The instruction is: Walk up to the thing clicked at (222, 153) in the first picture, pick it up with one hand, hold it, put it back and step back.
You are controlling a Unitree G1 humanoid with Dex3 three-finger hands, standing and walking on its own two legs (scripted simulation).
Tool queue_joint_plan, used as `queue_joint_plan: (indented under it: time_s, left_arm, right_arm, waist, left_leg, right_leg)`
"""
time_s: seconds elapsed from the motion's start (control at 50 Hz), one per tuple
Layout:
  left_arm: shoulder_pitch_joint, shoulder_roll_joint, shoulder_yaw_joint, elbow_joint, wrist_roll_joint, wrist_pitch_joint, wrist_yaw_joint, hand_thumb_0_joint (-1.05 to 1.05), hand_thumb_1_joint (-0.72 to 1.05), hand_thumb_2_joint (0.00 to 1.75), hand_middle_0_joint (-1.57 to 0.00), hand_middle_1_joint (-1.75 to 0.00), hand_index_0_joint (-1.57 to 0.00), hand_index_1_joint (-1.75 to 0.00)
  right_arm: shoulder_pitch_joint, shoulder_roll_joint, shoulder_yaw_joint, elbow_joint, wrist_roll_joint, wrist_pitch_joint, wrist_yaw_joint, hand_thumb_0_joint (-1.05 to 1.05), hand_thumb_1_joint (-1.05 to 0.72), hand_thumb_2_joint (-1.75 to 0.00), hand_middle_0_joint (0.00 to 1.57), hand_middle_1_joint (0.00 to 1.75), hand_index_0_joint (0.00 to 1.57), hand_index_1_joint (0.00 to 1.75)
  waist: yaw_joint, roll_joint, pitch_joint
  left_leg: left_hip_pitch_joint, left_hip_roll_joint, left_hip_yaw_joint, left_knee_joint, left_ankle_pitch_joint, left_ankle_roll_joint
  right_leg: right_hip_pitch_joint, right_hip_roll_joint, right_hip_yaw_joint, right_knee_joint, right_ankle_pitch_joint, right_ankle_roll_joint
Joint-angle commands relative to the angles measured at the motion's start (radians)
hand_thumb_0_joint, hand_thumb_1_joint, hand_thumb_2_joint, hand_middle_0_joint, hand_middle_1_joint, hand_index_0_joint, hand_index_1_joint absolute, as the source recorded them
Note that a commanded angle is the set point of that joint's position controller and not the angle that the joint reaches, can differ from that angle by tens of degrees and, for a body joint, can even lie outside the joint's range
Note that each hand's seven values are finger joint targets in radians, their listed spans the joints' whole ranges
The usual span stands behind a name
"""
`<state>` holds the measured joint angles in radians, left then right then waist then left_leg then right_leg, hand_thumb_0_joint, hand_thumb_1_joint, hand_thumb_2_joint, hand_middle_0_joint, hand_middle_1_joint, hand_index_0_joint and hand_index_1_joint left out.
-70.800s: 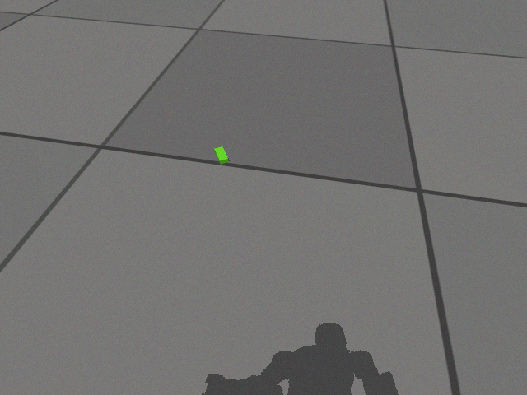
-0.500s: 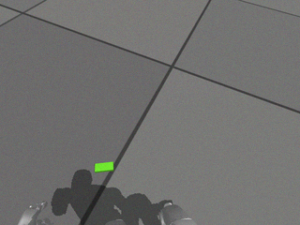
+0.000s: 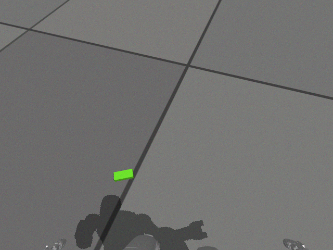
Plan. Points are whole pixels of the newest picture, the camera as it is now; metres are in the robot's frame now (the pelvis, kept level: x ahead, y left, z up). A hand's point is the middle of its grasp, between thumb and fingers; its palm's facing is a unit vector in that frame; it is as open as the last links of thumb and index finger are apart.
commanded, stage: step back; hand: left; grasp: from above
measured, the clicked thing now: (123, 175) +0.57 +0.31 -0.75
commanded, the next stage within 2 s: none
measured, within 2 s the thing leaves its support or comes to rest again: neither
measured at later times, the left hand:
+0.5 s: hand out of the picture -0.06 +0.24 -0.16, palm faces -0.03 -0.91 -0.42, open 7.4 cm
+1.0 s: hand out of the picture -0.20 +0.22 -0.15, palm faces +0.08 -0.91 -0.40, open 7.4 cm
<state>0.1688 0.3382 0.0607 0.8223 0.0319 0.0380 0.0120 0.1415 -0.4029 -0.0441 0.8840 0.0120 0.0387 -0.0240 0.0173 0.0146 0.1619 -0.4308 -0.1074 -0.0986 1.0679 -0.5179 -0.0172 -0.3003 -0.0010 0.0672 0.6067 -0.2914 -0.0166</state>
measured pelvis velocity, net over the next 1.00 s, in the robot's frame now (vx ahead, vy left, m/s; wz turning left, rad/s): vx -0.30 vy -0.06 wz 0.07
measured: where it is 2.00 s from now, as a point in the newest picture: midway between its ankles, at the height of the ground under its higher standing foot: outside the picture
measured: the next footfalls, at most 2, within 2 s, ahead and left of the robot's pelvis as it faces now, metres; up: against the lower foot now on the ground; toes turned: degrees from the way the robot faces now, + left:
left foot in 0.12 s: +0.00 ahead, +0.11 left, +0.00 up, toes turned +0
right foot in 0.48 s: -0.12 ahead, -0.16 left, +0.00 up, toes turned +2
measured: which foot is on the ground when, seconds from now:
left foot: up 0.00-0.10, down 0.12-0.50, up 0.52-0.82, down 0.84-1.00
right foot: down 0.00-0.12, up 0.14-0.46, down 0.48-0.86, up 0.88-1.00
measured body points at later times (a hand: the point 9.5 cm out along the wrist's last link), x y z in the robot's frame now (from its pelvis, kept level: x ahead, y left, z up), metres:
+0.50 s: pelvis -0.15 -0.04 -0.02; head -0.09 -0.05 +0.43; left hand -0.06 +0.29 -0.13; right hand -0.01 -0.36 -0.13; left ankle -0.04 +0.11 -0.73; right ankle -0.16 -0.17 -0.74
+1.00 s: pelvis -0.30 -0.06 -0.01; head -0.25 -0.05 +0.44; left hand -0.20 +0.27 -0.12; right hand -0.19 -0.36 -0.12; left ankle -0.27 +0.07 -0.73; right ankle -0.29 -0.18 -0.66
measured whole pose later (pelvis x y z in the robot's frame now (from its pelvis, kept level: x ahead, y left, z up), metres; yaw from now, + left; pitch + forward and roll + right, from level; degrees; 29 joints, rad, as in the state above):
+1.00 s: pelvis -0.30 -0.06 -0.01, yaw +4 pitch -2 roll +0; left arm 0.12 0.39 0.07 0.83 0.01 0.06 0.02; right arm 0.17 -0.37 -0.04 0.87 -0.04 0.04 0.00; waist 0.00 -0.02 0.16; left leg -0.31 -0.01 -0.02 0.62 -0.27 0.02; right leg -0.49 0.09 0.12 1.16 -0.53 -0.02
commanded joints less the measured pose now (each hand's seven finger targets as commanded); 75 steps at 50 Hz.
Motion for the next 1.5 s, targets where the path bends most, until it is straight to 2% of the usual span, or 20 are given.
queue_joint_plan:
  time_s: [0.0, 0.08, 0.12, 0.14, 0.2, 0.34, 0.44, 0.48, 0.5, 0.56, 0.74, 0.8, 0.86, 0.92, 1.1, 1.14, 1.16, 1.24, 1.38, 1.48]
  left_arm:
    - [-0.005, 0.249, 0.075, -0.119, 0.002, -0.013, 0.028, 0.0, 0.9, 0.9, -0.2, -0.3, -0.2, -0.3]
    - [-0.01, 0.234, 0.055, -0.138, -0.019, 0.007, 0.01, 0.0, 0.9, 0.9, -0.2, -0.3, -0.2, -0.3]
    - [-0.061, 0.225, 0.062, -0.151, -0.021, 0.01, 0.022, 0.0, 0.9, 0.9, -0.2, -0.3, -0.2, -0.3]
    - [-0.086, 0.24, 0.07, -0.135, -0.01, 0.01, 0.03, 0.0, 0.9, 0.9, -0.2, -0.3, -0.2, -0.3]
    - [0.012, 0.233, 0.076, -0.087, -0.026, 0.009, 0.019, 0.0, 0.9, 0.9, -0.2, -0.3, -0.2, -0.3]
    - [0.007, 0.218, 0.076, -0.093, -0.011, -0.002, 0.005, 0.0, 0.9, 0.9, -0.2, -0.3, -0.2, -0.3]
    - [0.159, 0.215, 0.085, -0.005, -0.001, -0.018, -0.003, 0.0, 0.9, 0.9, -0.2, -0.3, -0.2, -0.3]
    - [0.113, 0.393, 0.125, -0.045, 0.007, -0.022, -0.006, 0.0, 0.9, 0.9, -0.2, -0.3, -0.2, -0.3]
    - [0.04, 0.439, 0.128, -0.083, 0.017, -0.024, -0.002, 0.0, 0.9, 0.9, -0.2, -0.3, -0.2, -0.3]
    - [-0.144, 0.302, 0.094, -0.117, 0.011, -0.03, 0.015, 0.0, 0.9, 0.9, -0.2, -0.3, -0.2, -0.3]
    - [0.007, 0.27, 0.079, -0.112, -0.004, -0.011, 0.031, 0.0, 0.9, 0.9, -0.2, -0.3, -0.2, -0.3]
    - [-0.031, 0.261, 0.059, -0.126, -0.015, 0.005, 0.02, 0.0, 0.9, 0.9, -0.2, -0.3, -0.2, -0.3]
    - [-0.114, 0.254, 0.076, -0.125, -0.009, 0.008, 0.036, 0.0, 0.9, 0.9, -0.2, -0.3, -0.2, -0.3]
    - [-0.01, 0.241, 0.075, -0.062, -0.031, 0.01, 0.028, 0.0, 0.9, 0.9, -0.2, -0.3, -0.2, -0.3]
    - [0.111, 0.2, 0.055, 0.014, -0.002, -0.035, 0.018, 0.0, 0.9, 0.9, -0.2, -0.3, -0.2, -0.3]
    - [0.105, 0.362, 0.099, 0.003, 0.018, -0.045, 0.019, 0.0, 0.9, 0.9, -0.2, -0.3, -0.2, -0.3]
    - [0.046, 0.462, 0.117, -0.026, 0.019, -0.043, 0.02, 0.0, 0.9, 0.9, -0.2, -0.3, -0.2, -0.3]
    - [-0.1, 0.298, 0.082, -0.06, 0.012, -0.044, 0.035, 0.0, 0.9, 0.9, -0.2, -0.3, -0.2, -0.3]
    - [0.067, 0.309, 0.095, -0.02, 0.02, -0.045, 0.026, 0.0, 0.9, 0.9, -0.2, -0.3, -0.2, -0.3]
    - [0.005, 0.298, 0.064, -0.018, 0.017, -0.03, 0.008, 0.0, 0.9, 0.9, -0.2, -0.3, -0.2, -0.3]
  right_arm:
    - [0.048, -0.15, -0.039, -0.079, -0.015, -0.029, -0.012, 0.0, -0.9, -0.9, 0.2, 0.3, 0.2, 0.3]
    - [0.09, -0.182, -0.07, -0.064, -0.042, -0.047, -0.004, 0.0, -0.9, -0.9, 0.2, 0.3, 0.2, 0.3]
    - [0.064, -0.343, -0.105, -0.092, -0.045, -0.048, 0.006, 0.0, -0.9, -0.9, 0.2, 0.3, 0.2, 0.3]
    - [0.058, -0.327, -0.107, -0.087, -0.044, -0.052, 0.002, 0.0, -0.9, -0.9, 0.2, 0.3, 0.2, 0.3]
    - [-0.039, -0.23, -0.072, -0.106, -0.045, -0.051, -0.008, 0.0, -0.9, -0.9, 0.2, 0.3, 0.2, 0.3]
    - [0.041, -0.232, -0.082, -0.131, -0.044, -0.043, -0.009, 0.0, -0.9, -0.9, 0.2, 0.3, 0.2, 0.3]
    - [-0.026, -0.242, -0.075, -0.149, -0.031, -0.009, 0.0, 0.0, -0.9, -0.9, 0.2, 0.3, 0.2, 0.3]
    - [-0.07, -0.151, -0.059, -0.178, -0.011, -0.01, -0.007, 0.0, -0.9, -0.9, 0.2, 0.3, 0.2, 0.3]
    - [-0.077, -0.195, -0.077, -0.167, -0.022, -0.002, -0.019, 0.0, -0.9, -0.9, 0.2, 0.3, 0.2, 0.3]
    - [0.07, -0.191, -0.068, -0.092, -0.002, -0.006, -0.013, 0.0, -0.9, -0.9, 0.2, 0.3, 0.2, 0.3]
    - [0.087, -0.156, -0.055, -0.09, -0.031, -0.025, -0.007, 0.0, -0.9, -0.9, 0.2, 0.3, 0.2, 0.3]
    - [0.156, -0.194, -0.078, -0.055, -0.045, -0.027, -0.002, 0.0, -0.9, -0.9, 0.2, 0.3, 0.2, 0.3]
    - [0.069, -0.338, -0.107, -0.093, -0.056, -0.03, 0.011, 0.0, -0.9, -0.9, 0.2, 0.3, 0.2, 0.3]
    - [-0.041, -0.238, -0.069, -0.108, -0.056, -0.03, -0.003, 0.0, -0.9, -0.9, 0.2, 0.3, 0.2, 0.3]
    - [-0.037, -0.239, -0.066, -0.111, -0.031, 0.014, 0.007, 0.0, -0.9, -0.9, 0.2, 0.3, 0.2, 0.3]
    - [-0.054, -0.141, -0.039, -0.141, -0.015, 0.012, 0.01, 0.0, -0.9, -0.9, 0.2, 0.3, 0.2, 0.3]
    - [-0.084, -0.166, -0.058, -0.148, -0.024, 0.02, -0.008, 0.0, -0.9, -0.9, 0.2, 0.3, 0.2, 0.3]
    - [0.032, -0.181, -0.058, -0.086, -0.013, 0.022, -0.004, 0.0, -0.9, -0.9, 0.2, 0.3, 0.2, 0.3]
    - [-0.007, -0.181, -0.06, -0.077, -0.046, 0.001, 0.009, 0.0, -0.9, -0.9, 0.2, 0.3, 0.2, 0.3]
    - [0.181, -0.181, -0.083, 0.046, -0.05, -0.018, 0.035, 0.0, -0.9, -0.9, 0.2, 0.3, 0.2, 0.3]
  waist:
    - [0.016, -0.222, -0.213]
    - [-0.008, -0.109, -0.235]
    - [-0.063, 0.21, -0.218]
    - [-0.072, 0.169, -0.194]
    - [0.018, 0.095, -0.15]
    - [-0.048, 0.136, -0.206]
    - [0.015, 0.164, -0.251]
    - [0.054, -0.289, -0.171]
    - [0.055, -0.305, -0.098]
    - [-0.062, -0.15, -0.092]
    - [0.031, -0.219, -0.238]
    - [-0.021, -0.121, -0.238]
    - [-0.06, 0.166, -0.184]
    - [0.022, 0.078, -0.146]
    - [0.02, 0.151, -0.257]
    - [0.039, -0.206, -0.201]
    - [0.074, -0.317, -0.155]
    - [-0.034, -0.091, -0.116]
    - [0.085, -0.205, -0.178]
    - [-0.027, -0.133, -0.181]
  left_leg:
    - [-0.016, 0.077, 0.035, -0.333, 0.016, 0.007]
    - [0.282, 0.156, -0.015, -0.67, 0.448, 0.056]
    - [0.236, 0.514, -0.391, -0.719, 0.699, 0.279]
    - [0.192, 0.538, -0.429, -0.726, 0.677, 0.325]
    - [0.196, 0.376, -0.155, -0.656, 0.729, 0.239]
    - [0.34, 0.382, -0.128, -0.585, 0.711, 0.279]
    - [0.117, 0.289, -0.064, -0.479, 0.461, 0.15]
    - [-0.122, -0.007, 0.015, -0.141, -0.032, 0.025]
    - [-0.055, 0.025, -0.066, 0.092, -0.109, 0.006]
    - [-0.062, -0.018, -0.089, 0.189, 0.052, 0.011]
    - [0.015, 0.066, 0.067, -0.396, 0.031, 0.013]
    - [0.251, 0.142, -0.019, -0.654, 0.318, 0.069]
    - [0.087, 0.512, -0.429, -0.735, 0.602, 0.338]
    - [0.097, 0.365, -0.162, -0.654, 0.654, 0.25]
    - [0.254, 0.305, -0.07, -0.454, 0.588, 0.183]
    - [-0.134, 0.061, -0.014, -0.236, 0.127, 0.051]
    - [-0.085, 0.023, -0.061, 0.032, -0.116, 0.018]
    - [-0.05, -0.013, -0.105, 0.221, 0.047, -0.001]
    - [-0.098, 0.058, -0.003, -0.193, -0.039, -0.013]
    - [0.373, 0.064, 0.112, -0.681, 0.1, 0.06]
  right_leg:
    - [0.29, -0.21, 0.177, -0.046, 0.615, -0.188]
    - [0.056, -0.118, 0.126, 0.071, 0.326, -0.078]
    - [-0.145, 0.098, 0.038, 0.398, -0.365, -0.005]
    - [-0.146, 0.1, 0.124, 0.544, -0.366, -0.006]
    - [-0.185, 0.109, 0.142, 0.671, -0.234, -0.005]
    - [-0.149, 0.051, 0.052, 0.362, -0.242, 0.052]
    - [0.188, 0.038, -0.071, -0.176, 0.05, -0.004]
    - [0.043, -0.307, 0.439, -0.303, 0.0, -0.188]
    - [-0.179, -0.44, 0.585, -0.37, -0.016, -0.298]
    - [-0.093, -0.247, 0.192, -0.198, 0.252, -0.181]
    - [0.282, -0.261, 0.17, -0.036, 0.539, -0.182]
    - [0.024, -0.181, 0.11, 0.044, 0.261, -0.076]
    - [-0.117, 0.065, 0.077, 0.573, -0.387, 0.002]
    - [-0.15, 0.097, 0.106, 0.689, -0.25, -0.005]
    - [0.108, 0.041, -0.091, -0.227, 0.043, 0.011]
    - [0.197, -0.231, 0.365, -0.247, 0.124, -0.11]
    - [-0.063, -0.447, 0.585, -0.311, 0.168, -0.301]
    - [-0.068, -0.247, 0.18, -0.154, 0.357, -0.179]
    - [0.223, -0.258, 0.259, -0.229, -0.265, -0.169]
    - [-0.111, -0.17, 0.103, -0.149, -0.379, -0.067]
